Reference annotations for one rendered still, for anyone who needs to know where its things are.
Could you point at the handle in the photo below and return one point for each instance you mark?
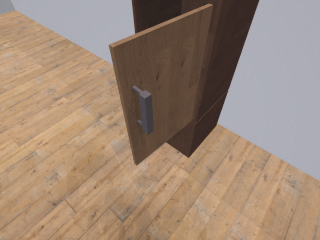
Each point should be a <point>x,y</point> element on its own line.
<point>146,108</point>

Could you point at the cupboard door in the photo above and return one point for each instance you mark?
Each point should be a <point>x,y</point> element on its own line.
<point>165,60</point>

